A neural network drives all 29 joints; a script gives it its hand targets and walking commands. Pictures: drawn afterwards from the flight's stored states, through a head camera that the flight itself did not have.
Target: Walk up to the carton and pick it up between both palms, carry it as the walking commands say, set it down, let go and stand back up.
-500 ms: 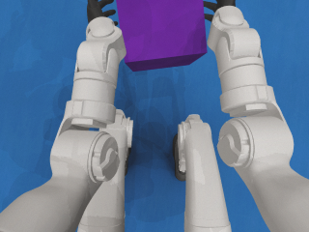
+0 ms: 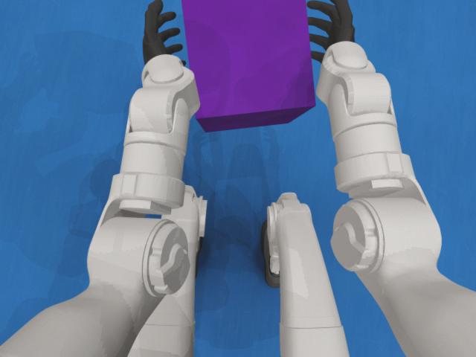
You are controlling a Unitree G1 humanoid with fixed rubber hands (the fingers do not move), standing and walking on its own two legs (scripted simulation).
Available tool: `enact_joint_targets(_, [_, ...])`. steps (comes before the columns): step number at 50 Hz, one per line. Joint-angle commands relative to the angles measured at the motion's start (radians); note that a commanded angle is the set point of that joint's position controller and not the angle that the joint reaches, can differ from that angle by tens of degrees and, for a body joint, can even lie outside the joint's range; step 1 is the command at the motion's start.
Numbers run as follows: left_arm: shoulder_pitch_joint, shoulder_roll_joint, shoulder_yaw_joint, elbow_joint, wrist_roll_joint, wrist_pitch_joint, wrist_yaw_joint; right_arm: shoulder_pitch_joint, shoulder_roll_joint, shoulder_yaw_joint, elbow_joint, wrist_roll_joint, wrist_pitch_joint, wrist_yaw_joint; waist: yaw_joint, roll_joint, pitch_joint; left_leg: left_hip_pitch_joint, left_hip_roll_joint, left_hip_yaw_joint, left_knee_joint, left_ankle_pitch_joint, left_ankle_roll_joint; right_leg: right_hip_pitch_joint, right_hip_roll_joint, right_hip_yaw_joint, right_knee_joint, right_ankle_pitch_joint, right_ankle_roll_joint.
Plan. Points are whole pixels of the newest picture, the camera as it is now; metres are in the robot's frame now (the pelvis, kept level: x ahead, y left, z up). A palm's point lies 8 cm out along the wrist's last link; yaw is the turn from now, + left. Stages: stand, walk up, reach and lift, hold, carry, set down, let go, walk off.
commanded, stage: reach and lift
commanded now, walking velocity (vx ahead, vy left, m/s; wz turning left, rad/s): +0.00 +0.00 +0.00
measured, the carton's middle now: (243, 56) +0.56 +0.01 -0.08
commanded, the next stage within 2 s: none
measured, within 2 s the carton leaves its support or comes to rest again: neither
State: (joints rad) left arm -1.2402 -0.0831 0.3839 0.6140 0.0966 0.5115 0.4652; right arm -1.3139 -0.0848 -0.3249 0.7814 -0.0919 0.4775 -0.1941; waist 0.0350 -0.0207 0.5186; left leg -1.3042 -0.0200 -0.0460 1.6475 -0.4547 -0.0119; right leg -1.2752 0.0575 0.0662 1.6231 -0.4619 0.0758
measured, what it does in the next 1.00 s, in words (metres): rises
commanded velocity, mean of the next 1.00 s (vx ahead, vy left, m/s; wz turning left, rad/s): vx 0.00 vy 0.00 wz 0.00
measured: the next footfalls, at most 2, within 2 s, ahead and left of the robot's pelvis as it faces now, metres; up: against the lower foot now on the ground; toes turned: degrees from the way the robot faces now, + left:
none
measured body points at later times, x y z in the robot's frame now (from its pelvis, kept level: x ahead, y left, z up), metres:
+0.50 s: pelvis +0.01 +0.00 +0.06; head +0.22 +0.03 +0.45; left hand +0.49 +0.13 +0.06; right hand +0.52 -0.11 +0.08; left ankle +0.17 +0.12 -0.52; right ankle +0.17 -0.15 -0.52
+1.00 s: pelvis +0.08 +0.01 +0.15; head +0.12 +0.04 +0.60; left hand +0.46 +0.13 +0.18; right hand +0.50 -0.11 +0.20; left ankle +0.17 +0.12 -0.52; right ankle +0.17 -0.15 -0.52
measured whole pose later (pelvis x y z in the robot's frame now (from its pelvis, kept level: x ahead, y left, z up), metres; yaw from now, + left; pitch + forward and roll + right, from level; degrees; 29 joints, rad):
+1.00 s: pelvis +0.08 +0.01 +0.15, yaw +0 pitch +6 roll -2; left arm -0.80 -0.26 0.48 0.79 0.29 0.50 0.41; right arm -0.87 0.03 -0.44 0.98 -0.27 0.44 -0.07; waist 0.04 -0.02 -0.02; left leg -0.77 -0.02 -0.07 1.04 -0.37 0.00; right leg -0.72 0.05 0.07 0.98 -0.36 0.05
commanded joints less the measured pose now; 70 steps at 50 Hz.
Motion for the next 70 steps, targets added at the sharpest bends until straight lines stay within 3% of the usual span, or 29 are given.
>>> enact_joint_targets(1, [-0.794, -1.1, -0.616, -0.009, -0.173, 0.001, -0.593, -0.678, 1.252, 0.398, -0.065, 0.168, -0.019, 0.377, 0.001, 0.071, -2.168, 0.729, -0.13, 0.005, -0.426, -0.023, -0.021, 0.383, 0.106, -0.103, -0.296, 0.013, -0.058])
enact_joint_targets(3, [-0.831, -1.107, -0.616, -0.02, -0.193, -0.003, -0.594, -0.608, 1.277, 0.371, 0.009, 0.142, -0.005, 0.378, -0.028, 0.048, -2.17, 0.708, -0.127, 0.02, -0.442, -0.058, -0.03, 0.438, 0.106, -0.096, -0.327, -0.013, -0.068])
enact_joint_targets(4, [-0.838, -1.074, -0.617, -0.064, -0.187, -0.006, -0.593, -0.659, 1.299, 0.423, -0.059, 0.187, -0.012, 0.38, 0.029, 0.032, -2.222, 0.759, -0.125, 0.013, -0.447, -0.052, -0.017, 0.457, 0.103, -0.089, -0.329, -0.026, -0.059])
enact_joint_targets(8, [-0.732, -1.121, -0.642, -0.036, -0.192, -0.004, -0.593, -0.589, 1.273, 0.399, -0.068, 0.169, -0.025, 0.377, -0.028, 0.065, -2.214, 0.79, -0.12, 0.004, -0.453, 0.012, -0.033, 0.484, 0.103, -0.075, -0.369, 0.044, -0.07])
enact_joint_targets(13, [-0.746, -1.102, -0.619, -0.049, -0.173, -0.014, -0.59, -0.591, 1.319, 0.404, -0.082, 0.142, -0.014, 0.371, 0.014, 0.001, -2.208, 0.81, -0.118, 0.006, -0.492, 0.001, -0.016, 0.548, 0.102, -0.053, -0.423, 0.027, -0.064])
enact_joint_targets(20, [-0.71, -1.142, -0.689, -0.072, -0.193, -0.014, -0.594, -0.538, 1.295, 0.423, -0.1, 0.152, -0.039, 0.372, -0.036, 0.058, -2.195, 0.924, -0.111, -0.021, -0.566, 0.015, -0.033, 0.576, 0.098, -0.064, -0.469, 0.052, -0.066])
enact_joint_targets(24, [-0.656, -1.157, -0.657, -0.052, -0.169, -0.005, -0.594, -0.542, 1.281, 0.422, -0.132, 0.127, -0.032, 0.375, -0.03, 0.047, -2.164, 0.977, -0.105, -0.024, -0.607, 0.004, -0.039, 0.611, 0.098, -0.07, -0.504, 0.065, -0.066])
enact_joint_targets(26, [-0.647, -1.125, -0.619, 0.016, -0.132, -0.001, -0.595, -0.489, 1.293, 0.383, -0.019, 0.119, -0.023, 0.382, 0.005, 0.068, -2.004, 0.899, -0.105, -0.012, -0.649, -0.029, -0.031, 0.585, 0.086, -0.059, -0.544, 0.027, -0.069])
enact_joint_targets(29, [-0.62, -1.159, -0.643, -0.072, -0.145, -0.023, -0.593, -0.412, 1.314, 0.388, -0.029, 0.094, -0.029, 0.39, -0.044, 0.062, -2.045, 0.939, -0.104, -0.002, -0.65, 0.006, -0.045, 0.638, 0.086, -0.055, -0.584, 0.059, -0.08])
enact_joint_targets(30, [-0.577, -1.152, -0.625, -0.028, -0.126, -0.014, -0.591, -0.405, 1.342, 0.394, -0.011, 0.103, -0.032, 0.383, 0.003, 0.071, -1.981, 0.926, -0.105, -0.015, -0.665, 0.035, -0.031, 0.639, 0.084, -0.04, -0.585, 0.067, -0.07])
enact_joint_targets(32, [-0.596, -1.15, -0.625, -0.013, -0.131, -0.026, -0.595, -0.409, 1.325, 0.353, -0.001, 0.08, -0.046, 0.38, -0.018, 0.07, -1.882, 0.922, -0.093, -0.028, -0.69, -0.007, -0.029, 0.591, 0.095, -0.054, -0.59, 0.048, -0.073])
enact_joint_targets(34, [-0.56, -1.196, -0.596, 0.001, -0.13, -0.02, -0.6, -0.326, 1.31, 0.329, -0.002, 0.057, -0.042, 0.383, -0.056, 0.083, -1.793, 0.924, -0.101, -0.002, -0.718, 0.017, -0.028, 0.672, 0.076, -0.029, -0.674, 0.072, -0.079])
enact_joint_targets(35, [-0.547, -1.173, -0.571, -0.008, -0.117, -0.028, -0.604, -0.348, 1.349, 0.333, 0.015, 0.062, -0.046, 0.383, -0.017, 0.058, -1.75, 0.907, -0.108, -0.004, -0.725, 0.007, -0.021, 0.661, 0.081, -0.033, -0.67, 0.038, -0.079])
enact_joint_targets(36, [-0.503, -1.164, -0.529, 0.051, -0.087, -0.025, -0.596, -0.298, 1.316, 0.274, 0.092, 0.03, -0.047, 0.389, -0.045, 0.087, -1.622, 0.896, -0.094, -0.014, -0.748, -0.04, -0.021, 0.595, 0.077, -0.035, -0.69, 0.013, -0.081])
enact_joint_targets(38, [-0.462, -1.198, -0.439, 0.141, -0.041, -0.024, -0.603, -0.306, 1.344, 0.246, 0.1, 0.027, -0.057, 0.392, 0.003, 0.087, -1.389, 0.87, -0.101, -0.016, -0.797, -0.043, -0.009, 0.581, 0.073, -0.029, -0.741, -0.002, -0.083])
enact_joint_targets(42, [-0.276, -1.183, -0.292, 0.285, 0.052, -0.023, -0.618, -0.185, 1.286, 0.156, 0.163, -0.064, -0.053, 0.402, 0.006, 0.05, -1.193, 0.86, -0.104, -0.014, -0.857, -0.018, 0.0, 0.594, 0.054, -0.018, -0.826, -0.029, -0.092])
enact_joint_targets(46, [-0.227, -1.154, -0.256, 0.25, 0.084, -0.036, -0.596, -0.06, 1.241, 0.042, 0.273, -0.1, -0.062, 0.426, -0.02, 0.111, -1.088, 0.949, -0.087, -0.035, -0.95, 0.003, -0.021, 0.617, 0.06, -0.021, -0.894, 0.03, -0.101])
enact_joint_targets(50, [-0.154, -1.085, -0.216, 0.27, 0.109, -0.035, -0.603, 0.009, 1.244, 0.03, 0.3, -0.127, -0.051, 0.419, -0.009, 0.049, -1.046, 0.996, -0.087, -0.013, -0.982, 0.08, -0.008, 0.714, 0.044, -0.016, -0.954, 0.076, -0.086])
enact_joint_targets(52, [-0.074, -1.134, -0.236, 0.275, 0.108, -0.036, -0.601, 0.02, 1.232, 0.069, 0.223, -0.125, -0.055, 0.417, -0.008, 0.021, -1.06, 1.07, -0.097, -0.02, -0.976, 0.214, -0.007, 0.746, 0.047, -0.007, -0.976, 0.174, -0.081])
enact_joint_targets(53, [-0.047, -1.126, -0.261, 0.247, 0.099, -0.034, -0.602, 0.038, 1.225, 0.065, 0.22, -0.111, -0.061, 0.414, -0.008, 0.098, -1.036, 1.048, -0.089, -0.013, -1.002, 0.242, -0.019, 0.792, 0.041, -0.016, -0.976, 0.222, -0.092])
enact_joint_targets(57, [-0.076, -1.247, -0.475, 0.098, 0.0, -0.049, -0.601, 0.085, 1.242, 0.183, 0.108, -0.071, -0.076, 0.409, -0.08, 0.106, -1.179, 1.175, -0.083, -0.039, -1.038, 0.472, -0.053, 0.906, 0.062, -0.005, -1.015, 0.409, -0.09])
enact_joint_targets(59, [-0.016, -1.273, -0.507, 0.029, -0.031, -0.054, -0.588, 0.1, 1.296, 0.289, 0.012, -0.032, -0.072, 0.4, -0.065, 0.086, -1.205, 1.211, -0.078, -0.049, -1.065, 0.537, -0.046, 0.985, 0.067, 0.0, -1.025, 0.464, -0.079])
enact_joint_targets(60, [-0.023, -1.249, -0.535, 0.034, -0.016, -0.053, -0.583, 0.139, 1.277, 0.256, 0.038, -0.055, -0.069, 0.402, -0.091, 0.103, -1.153, 1.232, -0.064, -0.074, -1.077, 0.499, -0.043, 0.934, 0.065, 0.013, -1.039, 0.414, -0.086])
enact_joint_targets(62, [0.011, -1.27, -0.536, 0.0, -0.012, -0.044, -0.582, 0.095, 1.316, 0.351, -0.018, -0.014, -0.056, 0.412, -0.007, 0.088, -1.157, 1.228, -0.08, -0.062, -1.102, 0.467, -0.033, 0.977, 0.062, 0.014, -1.045, 0.404, -0.079])
enact_joint_targets(64, [-0.024, -1.304, -0.573, -0.008, -0.046, -0.028, -0.571, 0.13, 1.277, 0.317, -0.008, -0.032, -0.044, 0.403, -0.087, 0.122, -1.142, 1.247, -0.064, -0.072, -1.117, 0.449, -0.05, 1.003, 0.056, 0.017, -1.067, 0.398, -0.092])
enact_joint_targets(66, [0.103, -1.375, -0.569, 0.11, -0.031, 0.011, -0.587, 0.116, 1.236, 0.324, -0.071, -0.061, -0.02, 0.395, -0.096, 0.104, -1.062, 1.201, -0.063, -0.069, -1.137, 0.428, -0.05, 1.028, 0.065, 0.018, -1.086, 0.388, -0.093])
enact_joint_targets(68, [0.132, -1.319, -0.509, 0.124, 0.008, 0.039, -0.587, 0.151, 1.252, 0.331, -0.058, -0.055, 0.009, 0.402, -0.048, 0.094, -1.032, 1.202, -0.074, -0.067, -1.16, 0.414, -0.038, 1.046, 0.056, 0.013, -1.101, 0.371, -0.089])
enact_joint_targets(69, [0.097, -1.324, -0.517, 0.081, -0.014, 0.04, -0.579, 0.175, 1.244, 0.316, -0.032, -0.068, 0.021, 0.41, -0.091, 0.107, -1.034, 1.233, -0.054, -0.07, -1.176, 0.413, -0.049, 1.044, 0.068, 0.001, -1.102, 0.363, -0.087])
enact_joint_targets(70, [0.128, -1.296, -0.45, 0.109, 0.031, 0.049, -0.585, 0.167, 1.236, 0.299, -0.053, -0.085, 0.03, 0.407, -0.061, 0.1, -0.967, 1.157, -0.078, -0.043, -1.17, 0.354, -0.032, 1.051, 0.053, 0.013, -1.128, 0.335, -0.088])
